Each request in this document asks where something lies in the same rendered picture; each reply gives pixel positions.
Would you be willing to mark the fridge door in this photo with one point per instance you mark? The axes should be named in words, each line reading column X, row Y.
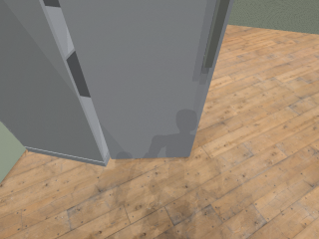
column 142, row 61

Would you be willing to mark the handle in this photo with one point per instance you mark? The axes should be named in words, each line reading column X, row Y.
column 215, row 32

